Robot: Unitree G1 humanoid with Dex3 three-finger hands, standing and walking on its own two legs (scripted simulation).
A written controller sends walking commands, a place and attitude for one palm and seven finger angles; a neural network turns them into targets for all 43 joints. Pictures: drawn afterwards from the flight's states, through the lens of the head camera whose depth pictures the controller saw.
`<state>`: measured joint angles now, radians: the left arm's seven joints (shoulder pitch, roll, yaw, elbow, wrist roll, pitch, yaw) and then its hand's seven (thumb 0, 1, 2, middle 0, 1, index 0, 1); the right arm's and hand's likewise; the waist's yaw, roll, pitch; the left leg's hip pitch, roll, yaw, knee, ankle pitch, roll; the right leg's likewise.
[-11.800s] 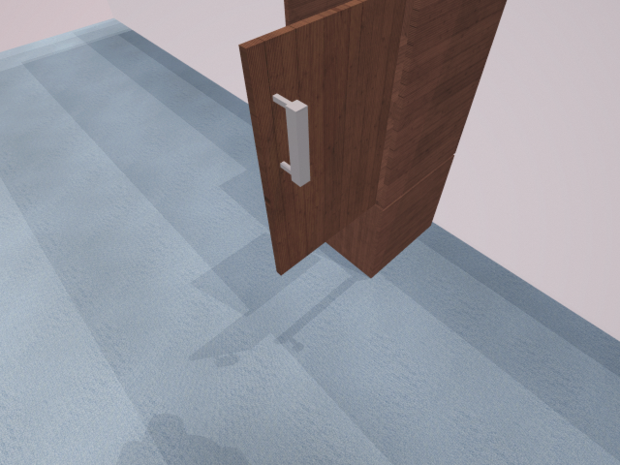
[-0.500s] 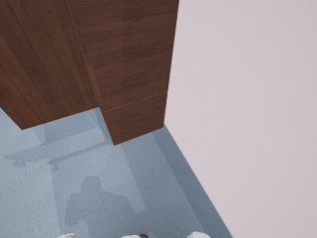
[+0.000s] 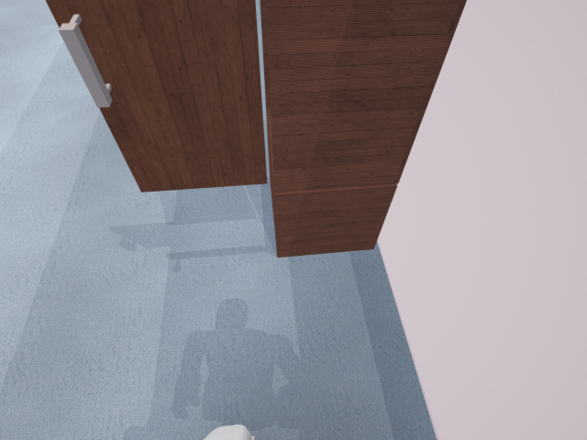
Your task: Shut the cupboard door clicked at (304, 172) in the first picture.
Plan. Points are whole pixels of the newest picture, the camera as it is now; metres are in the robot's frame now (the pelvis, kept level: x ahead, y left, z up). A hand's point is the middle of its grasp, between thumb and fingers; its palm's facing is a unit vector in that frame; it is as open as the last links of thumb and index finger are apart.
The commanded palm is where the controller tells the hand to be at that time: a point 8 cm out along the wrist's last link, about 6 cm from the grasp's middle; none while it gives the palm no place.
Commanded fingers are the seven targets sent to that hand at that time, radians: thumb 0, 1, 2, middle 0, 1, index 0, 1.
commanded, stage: take the last steps up to it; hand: left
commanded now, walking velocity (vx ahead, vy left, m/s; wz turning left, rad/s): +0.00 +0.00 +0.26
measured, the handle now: (90, 62) +0.74 +0.47 +0.08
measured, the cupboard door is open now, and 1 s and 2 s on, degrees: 90 90 90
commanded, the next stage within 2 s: come to a stop and stand still in 1.08 s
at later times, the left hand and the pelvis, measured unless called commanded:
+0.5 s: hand out of the picture +0.02 +0.20 -0.16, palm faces +0.20 -0.95 -0.23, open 7.4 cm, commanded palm none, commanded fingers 0.00 0.90 0.90 -0.20 -0.30 -0.20 -0.30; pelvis +0.04 +0.02 +0.00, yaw +7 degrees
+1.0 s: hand (114, 384) +0.20 +0.31 -0.16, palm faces +0.15 -0.97 -0.20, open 7.4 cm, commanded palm none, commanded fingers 0.00 0.90 0.90 -0.20 -0.30 -0.20 -0.30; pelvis +0.17 +0.12 +0.01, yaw +6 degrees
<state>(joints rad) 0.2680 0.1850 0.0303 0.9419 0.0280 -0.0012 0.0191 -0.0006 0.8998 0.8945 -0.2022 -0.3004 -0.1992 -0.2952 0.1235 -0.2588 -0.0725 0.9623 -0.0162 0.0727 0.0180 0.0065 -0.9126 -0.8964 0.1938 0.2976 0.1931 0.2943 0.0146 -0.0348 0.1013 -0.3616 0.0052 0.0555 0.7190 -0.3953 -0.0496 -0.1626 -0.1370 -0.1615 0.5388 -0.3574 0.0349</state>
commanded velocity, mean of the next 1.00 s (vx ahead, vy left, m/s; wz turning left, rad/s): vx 0.25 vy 0.05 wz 0.06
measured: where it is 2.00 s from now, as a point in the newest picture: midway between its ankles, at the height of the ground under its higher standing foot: (261, 418)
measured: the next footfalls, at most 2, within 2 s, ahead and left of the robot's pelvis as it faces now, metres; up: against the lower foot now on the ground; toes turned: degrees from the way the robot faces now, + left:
left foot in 0.04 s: +0.06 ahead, +0.12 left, +0.00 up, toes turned +4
right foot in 0.38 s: +0.06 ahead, -0.11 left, +0.00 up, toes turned +1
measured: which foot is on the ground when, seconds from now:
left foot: up 0.00-0.02, down 0.04-0.38, up 0.40-0.70, down 0.72-1.00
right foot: down 0.00-0.04, up 0.06-0.36, down 0.38-0.74, up 0.76-1.00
